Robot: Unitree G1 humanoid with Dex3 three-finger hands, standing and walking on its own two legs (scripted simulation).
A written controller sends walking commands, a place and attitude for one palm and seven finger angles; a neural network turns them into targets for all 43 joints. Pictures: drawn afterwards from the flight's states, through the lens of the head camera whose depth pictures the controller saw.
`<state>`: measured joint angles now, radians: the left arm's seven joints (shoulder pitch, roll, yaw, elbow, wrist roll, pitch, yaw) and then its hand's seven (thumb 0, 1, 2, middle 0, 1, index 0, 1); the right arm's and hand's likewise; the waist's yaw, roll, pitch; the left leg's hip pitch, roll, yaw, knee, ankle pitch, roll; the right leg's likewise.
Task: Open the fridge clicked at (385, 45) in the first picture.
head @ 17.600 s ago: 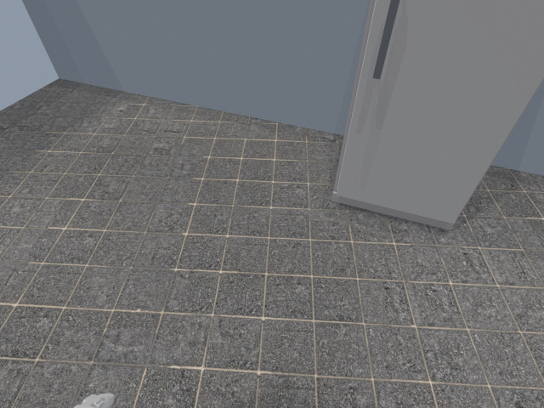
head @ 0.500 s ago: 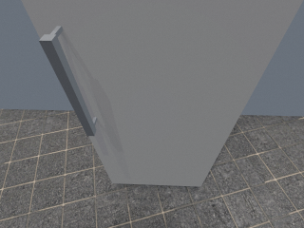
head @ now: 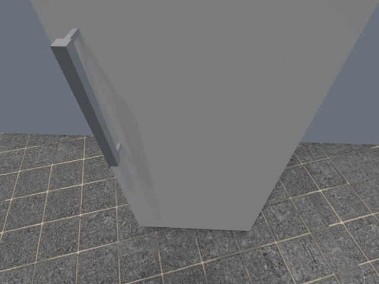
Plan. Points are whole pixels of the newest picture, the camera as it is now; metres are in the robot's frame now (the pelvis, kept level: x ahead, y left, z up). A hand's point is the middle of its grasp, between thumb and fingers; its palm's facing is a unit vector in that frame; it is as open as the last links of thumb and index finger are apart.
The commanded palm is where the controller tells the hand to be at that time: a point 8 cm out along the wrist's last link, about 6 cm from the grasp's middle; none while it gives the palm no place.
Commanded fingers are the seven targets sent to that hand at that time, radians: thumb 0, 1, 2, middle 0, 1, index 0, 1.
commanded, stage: raise the hand to about handle height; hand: left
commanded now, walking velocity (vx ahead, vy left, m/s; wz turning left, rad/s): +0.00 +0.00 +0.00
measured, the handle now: (98, 110) +0.43 +0.24 +0.13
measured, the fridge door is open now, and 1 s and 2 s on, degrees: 0 0 0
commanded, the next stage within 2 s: none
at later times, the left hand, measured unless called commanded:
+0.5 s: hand out of the picture +0.11 +0.23 -0.01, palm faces +0.21 -0.98 -0.04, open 9.3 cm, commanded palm +0.12 +0.27 +0.01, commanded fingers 0.00 0.25 0.62 -0.25 -0.72 -0.25 -0.72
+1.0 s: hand (49, 231) +0.19 +0.26 +0.07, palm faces +0.06 -0.99 -0.10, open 12.3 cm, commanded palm +0.16 +0.32 +0.08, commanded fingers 0.00 -0.34 0.37 -0.29 -1.10 -0.29 -1.10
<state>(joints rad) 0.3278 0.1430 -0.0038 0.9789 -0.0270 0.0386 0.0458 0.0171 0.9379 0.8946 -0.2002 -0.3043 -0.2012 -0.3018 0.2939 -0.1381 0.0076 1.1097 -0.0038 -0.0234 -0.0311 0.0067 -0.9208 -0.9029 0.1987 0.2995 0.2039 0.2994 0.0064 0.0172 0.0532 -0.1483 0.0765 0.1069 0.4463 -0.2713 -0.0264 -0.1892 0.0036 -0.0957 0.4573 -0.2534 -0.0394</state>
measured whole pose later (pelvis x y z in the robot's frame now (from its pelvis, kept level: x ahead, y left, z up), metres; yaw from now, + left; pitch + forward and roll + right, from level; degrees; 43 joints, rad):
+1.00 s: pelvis -0.03 +0.04 -0.03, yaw +4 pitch +3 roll -1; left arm 0.25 0.31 0.26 -0.03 -0.30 -0.20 -0.32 0.00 -0.11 0.46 -0.27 -0.96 -0.27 -0.95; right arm 0.31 -0.30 0.03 0.64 0.05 -0.31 -0.08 0.01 -0.91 -0.90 0.20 0.30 0.21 0.30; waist 0.02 0.04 -0.04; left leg -0.46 0.03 0.04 0.79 -0.39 0.02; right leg -0.45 -0.05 -0.12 0.74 -0.35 0.00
